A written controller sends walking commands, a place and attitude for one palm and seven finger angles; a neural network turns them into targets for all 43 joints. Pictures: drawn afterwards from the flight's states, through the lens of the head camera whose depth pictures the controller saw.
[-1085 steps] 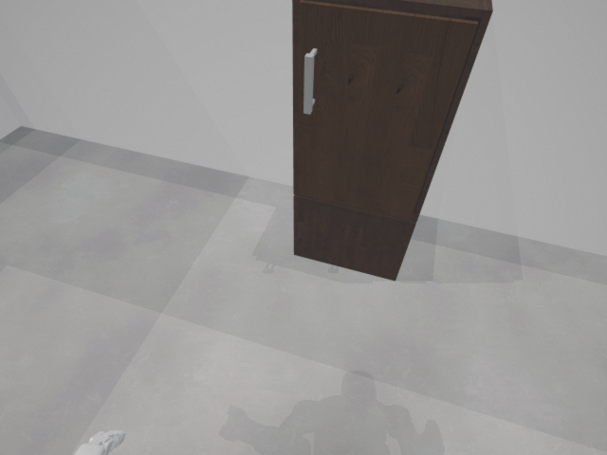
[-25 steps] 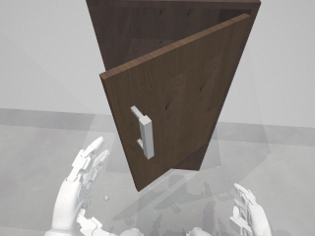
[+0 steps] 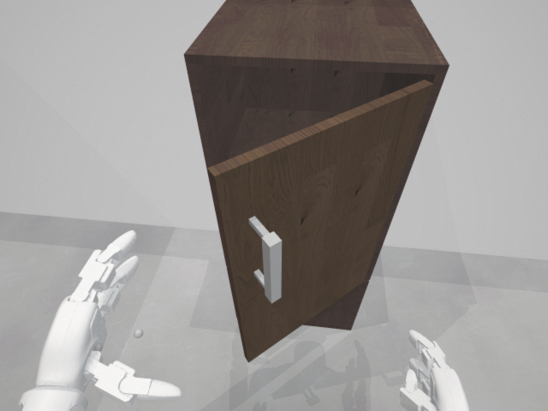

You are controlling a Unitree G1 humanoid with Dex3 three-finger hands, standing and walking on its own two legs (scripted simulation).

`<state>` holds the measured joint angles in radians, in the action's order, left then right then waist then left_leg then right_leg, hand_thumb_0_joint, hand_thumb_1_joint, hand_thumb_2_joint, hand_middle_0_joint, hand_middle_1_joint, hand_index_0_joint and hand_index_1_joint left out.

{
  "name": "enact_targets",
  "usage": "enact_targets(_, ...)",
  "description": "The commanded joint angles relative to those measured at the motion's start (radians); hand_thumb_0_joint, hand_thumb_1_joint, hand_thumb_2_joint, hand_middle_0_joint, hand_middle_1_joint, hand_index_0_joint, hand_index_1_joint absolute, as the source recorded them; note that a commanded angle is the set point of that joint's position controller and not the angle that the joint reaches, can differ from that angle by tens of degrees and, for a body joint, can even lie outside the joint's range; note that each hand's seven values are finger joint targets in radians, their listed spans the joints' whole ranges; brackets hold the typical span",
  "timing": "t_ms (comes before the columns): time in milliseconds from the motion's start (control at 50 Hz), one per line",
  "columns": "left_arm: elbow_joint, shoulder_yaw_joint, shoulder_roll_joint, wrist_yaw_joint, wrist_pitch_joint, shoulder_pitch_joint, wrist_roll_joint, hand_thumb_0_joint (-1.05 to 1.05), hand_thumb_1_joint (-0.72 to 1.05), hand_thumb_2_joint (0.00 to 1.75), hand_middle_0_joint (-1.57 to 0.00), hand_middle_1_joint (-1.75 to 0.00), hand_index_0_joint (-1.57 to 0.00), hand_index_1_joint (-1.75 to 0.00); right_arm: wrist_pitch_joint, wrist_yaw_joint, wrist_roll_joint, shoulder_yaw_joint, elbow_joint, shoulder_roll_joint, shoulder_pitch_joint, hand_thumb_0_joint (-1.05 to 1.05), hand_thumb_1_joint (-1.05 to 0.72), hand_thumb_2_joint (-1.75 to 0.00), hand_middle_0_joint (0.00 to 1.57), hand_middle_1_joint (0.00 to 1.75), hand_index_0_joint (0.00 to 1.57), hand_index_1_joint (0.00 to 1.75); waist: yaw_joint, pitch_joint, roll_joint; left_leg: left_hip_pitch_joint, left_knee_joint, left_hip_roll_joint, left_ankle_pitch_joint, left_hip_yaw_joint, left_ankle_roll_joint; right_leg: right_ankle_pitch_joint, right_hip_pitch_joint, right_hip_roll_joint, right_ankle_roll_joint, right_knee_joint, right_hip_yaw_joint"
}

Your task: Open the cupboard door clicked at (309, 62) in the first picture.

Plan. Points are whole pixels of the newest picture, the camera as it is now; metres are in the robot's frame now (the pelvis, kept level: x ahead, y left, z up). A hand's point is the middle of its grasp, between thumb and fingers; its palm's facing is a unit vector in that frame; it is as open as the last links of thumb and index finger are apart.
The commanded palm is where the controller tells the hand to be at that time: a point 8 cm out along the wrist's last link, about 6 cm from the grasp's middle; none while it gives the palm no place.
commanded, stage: draw the hand back to the body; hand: left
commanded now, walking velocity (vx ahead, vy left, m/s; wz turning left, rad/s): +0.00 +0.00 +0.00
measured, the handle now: (265, 261) +0.32 +0.05 +0.07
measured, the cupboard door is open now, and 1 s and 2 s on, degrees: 41 41 41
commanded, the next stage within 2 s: step back with the hand held close in 0.98 s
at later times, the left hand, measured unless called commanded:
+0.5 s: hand (57, 281) +0.20 +0.25 +0.18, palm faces +0.41 -0.82 -0.41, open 10.3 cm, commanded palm +0.15 +0.29 +0.20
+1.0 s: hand (50, 273) +0.20 +0.26 +0.19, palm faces +0.45 -0.79 -0.41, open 7.4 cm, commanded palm +0.15 +0.29 +0.21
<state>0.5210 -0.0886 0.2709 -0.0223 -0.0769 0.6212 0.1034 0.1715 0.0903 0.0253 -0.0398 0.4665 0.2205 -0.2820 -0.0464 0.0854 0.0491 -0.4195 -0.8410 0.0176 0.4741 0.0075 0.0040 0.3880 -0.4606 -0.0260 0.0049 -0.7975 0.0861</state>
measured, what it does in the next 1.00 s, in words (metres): stands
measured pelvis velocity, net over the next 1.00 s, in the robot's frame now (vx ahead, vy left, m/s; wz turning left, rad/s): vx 0.01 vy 0.00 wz -0.02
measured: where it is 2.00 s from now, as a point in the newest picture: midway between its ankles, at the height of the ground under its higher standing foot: outside the picture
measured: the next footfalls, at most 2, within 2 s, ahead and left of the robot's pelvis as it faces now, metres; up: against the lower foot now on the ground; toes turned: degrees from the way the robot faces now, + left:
none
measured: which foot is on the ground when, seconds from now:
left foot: down 0.00-1.00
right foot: down 0.00-1.00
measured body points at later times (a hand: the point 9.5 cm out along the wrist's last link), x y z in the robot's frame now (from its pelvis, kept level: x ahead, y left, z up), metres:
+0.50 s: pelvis +0.01 +0.01 +0.03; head +0.00 -0.01 +0.48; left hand +0.17 +0.29 +0.20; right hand +0.20 -0.21 -0.05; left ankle -0.02 +0.11 -0.70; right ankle +0.02 -0.12 -0.70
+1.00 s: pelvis +0.01 +0.00 +0.04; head +0.00 -0.02 +0.49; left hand +0.17 +0.30 +0.21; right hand +0.20 -0.22 -0.05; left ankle -0.02 +0.11 -0.70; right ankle +0.02 -0.12 -0.70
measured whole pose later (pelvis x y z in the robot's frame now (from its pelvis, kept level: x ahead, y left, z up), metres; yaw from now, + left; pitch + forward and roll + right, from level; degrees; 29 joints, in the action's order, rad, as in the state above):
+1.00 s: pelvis +0.01 +0.00 +0.04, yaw -1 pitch -5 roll -1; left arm 0.40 -0.33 0.33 0.12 -0.08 0.48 0.04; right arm 0.12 0.08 -0.01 -0.02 0.64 0.22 -0.19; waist -0.08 -0.04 0.06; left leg -0.04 -0.41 0.02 0.29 -0.02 0.00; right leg 0.21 -0.10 0.00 0.01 -0.39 0.07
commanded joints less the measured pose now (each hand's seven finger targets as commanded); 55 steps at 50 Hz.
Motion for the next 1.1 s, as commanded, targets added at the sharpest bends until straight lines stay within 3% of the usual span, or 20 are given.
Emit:
enact_targets(0,0.218,-0.077,0.099,0.111,-0.032,-0.014,-0.059,0.0,-0.12,0.47,-0.16,-0.3,-0.16,-0.3,0.048,0.016,-0.009,0.028,-0.142,0.084,0.104,0.0,-0.9,-0.9,0.2,0.3,0.2,0.3,0.003,0.003,-0.007,0.018,0.216,-0.007,-0.292,0.003,0.005,-0.214,0.16,0.004,0.018,0.198,-0.036)
enact_targets(40,0.209,-0.1,0.119,0.13,-0.033,-0.03,-0.07,0.0,-0.05,0.5,-0.17,-0.3,-0.17,-0.3,0.042,0.018,-0.012,0.028,-0.132,0.086,0.114,0.0,-0.9,-0.9,0.2,0.3,0.2,0.3,0.001,0.001,-0.027,0.05,0.246,-0.004,-0.288,0.006,0.006,-0.199,0.178,0.007,0.016,0.222,-0.034)
enact_targets(140,0.213,-0.137,0.146,0.16,-0.043,-0.092,-0.083,0.0,0.13,0.57,-0.17,-0.3,-0.17,-0.3,0.05,0.022,-0.019,0.024,-0.099,0.091,0.136,0.0,-0.9,-0.9,0.2,0.3,0.2,0.3,-0.003,0.001,0.029,0.13,0.325,0.0,-0.309,0.011,0.004,-0.2,0.241,0.005,0.017,0.272,-0.03)
enact_targets(300,0.146,-0.23,0.18,0.172,-0.048,-0.118,-0.078,0.0,0.41,0.69,-0.18,-0.3,-0.18,-0.3,0.049,0.016,-0.026,0.028,-0.042,0.095,0.178,0.0,-0.9,-0.9,0.2,0.3,0.2,0.3,-0.019,-0.037,-0.011,0.195,0.414,0.011,-0.423,0.009,-0.003,-0.286,0.344,0.01,0.016,0.336,-0.025)
enact_targets(400,0.105,-0.285,0.199,0.169,-0.051,-0.16,-0.068,0.0,0.58,0.76,-0.19,-0.3,-0.19,-0.3,0.031,0.012,-0.026,0.034,-0.021,0.096,0.198,0.0,-0.9,-0.9,0.2,0.3,0.2,0.3,-0.022,-0.064,-0.003,0.226,0.451,0.011,-0.411,-0.004,-0.001,-0.294,0.371,0.013,0.016,0.384,-0.033)
enact_targets(460,0.133,-0.319,0.223,0.169,-0.064,-0.206,-0.067,0.0,0.69,0.81,-0.19,-0.3,-0.19,-0.3,0.03,0.008,-0.029,0.037,-0.012,0.099,0.203,0.0,-0.9,-0.9,0.2,0.3,0.2,0.3,-0.024,-0.043,0.042,0.251,0.464,0.008,-0.429,-0.005,-0.001,-0.307,0.393,0.014,0.019,0.397,-0.037)
enact_targets(520,0.123,-0.361,0.248,0.171,-0.065,-0.209,-0.061,0.0,0.8,0.86,-0.2,-0.3,-0.2,-0.3,0.026,0.008,-0.031,0.044,-0.003,0.101,0.203,0.0,-0.9,-0.9,0.2,0.3,0.2,0.3,-0.03,-0.02,0.022,0.273,0.467,0.009,-0.484,-0.008,-0.001,-0.357,0.422,0.015,0.017,0.403,-0.039)
enact_targets(580,0.12,-0.401,0.277,0.172,-0.069,-0.238,-0.06,0.0,0.9,0.9,-0.2,-0.3,-0.2,-0.3,0.023,0.006,-0.03,0.048,0.009,0.105,0.211,0.0,-0.9,-0.9,0.2,0.3,0.2,0.3,-0.034,-0.021,0.064,0.288,0.47,0.007,-0.514,-0.011,-0.003,-0.379,0.434,0.014,0.021,0.415,-0.044)
enact_targets(640,0.073,-0.339,0.208,0.158,-0.06,-0.21,-0.056,0.0,0.9,0.9,-0.2,-0.3,-0.2,-0.3,0.013,-0.004,-0.028,0.052,0.012,0.106,0.208,0.0,-0.9,-0.9,0.2,0.3,0.2,0.3,-0.022,-0.051,0.028,0.296,0.476,0.011,-0.518,-0.018,0.0,-0.38,0.412,0.017,0.012,0.427,-0.042)
enact_targets(680,0.052,-0.331,0.205,0.154,-0.06,-0.213,-0.057,0.0,0.9,0.9,-0.2,-0.3,-0.2,-0.3,0.008,-0.005,-0.027,0.058,0.014,0.113,0.212,0.0,-0.9,-0.9,0.2,0.3,0.2,0.3,-0.021,-0.067,0.015,0.291,0.484,0.013,-0.508,-0.014,0.001,-0.372,0.414,0.016,0.013,0.433,-0.039)
enact_targets(760,0.074,-0.357,0.233,0.154,-0.064,-0.208,-0.056,0.0,0.9,0.9,-0.2,-0.3,-0.2,-0.3,-0.001,-0.006,-0.03,0.062,0.008,0.11,0.214,0.0,-0.9,-0.9,0.2,0.3,0.2,0.3,-0.03,-0.019,-0.025,0.308,0.481,0.006,-0.51,-0.02,0.01,-0.396,0.439,0.018,0.011,0.435,-0.046)
enact_targets(880,0.12,-0.378,0.266,0.161,-0.069,-0.239,-0.061,0.0,0.9,0.9,-0.2,-0.3,-0.2,-0.3,0.006,0.001,-0.031,0.057,0.012,0.104,0.227,0.0,-0.9,-0.9,0.2,0.3,0.2,0.3,-0.033,-0.016,0.066,0.319,0.484,0.0,-0.498,-0.02,0.005,-0.388,0.442,0.016,0.017,0.447,-0.052)
enact_targets(1000,0.069,-0.355,0.234,0.156,-0.065,-0.223,-0.056,0.0,0.9,0.9,-0.2,-0.3,-0.2,-0.3,0.003,-0.001,-0.03,0.058,0.019,0.1,0.224,0.0,-0.9,-0.9,0.2,0.3,0.2,0.3,-0.026,-0.054,0.002,0.313,0.49,0.001,-0.48,-0.022,0.008,-0.383,0.429,0.019,0.011,0.458,-0.05)
enact_targets(1060,0.072,-0.351,0.23,0.154,-0.069,-0.23,-0.059,0.0,0.9,0.9,-0.2,-0.3,-0.2,-0.3,0.002,-0.004,-0.029,0.061,0.019,0.101,0.225,0.0,-0.9,-0.9,0.2,0.3,0.2,0.3,-0.025,-0.05,0.014,0.319,0.49,0.001,-0.466,-0.026,0.01,-0.365,0.422,0.019,0.01,0.463,-0.053)
enact_targets(1080,0.115,-0.356,0.259,0.158,-0.073,-0.339,-0.061,0.0,0.9,0.9,-0.2,-0.3,-0.2,-0.3,0.004,-0.001,-0.028,0.058,0.024,0.106,0.235,0.0,-0.9,-0.9,0.2,0.3,0.2,0.3,-0.018,-0.042,0.048,0.327,0.489,-0.003,-0.46,-0.025,0.009,-0.363,0.422,0.018,0.013,0.468,-0.055)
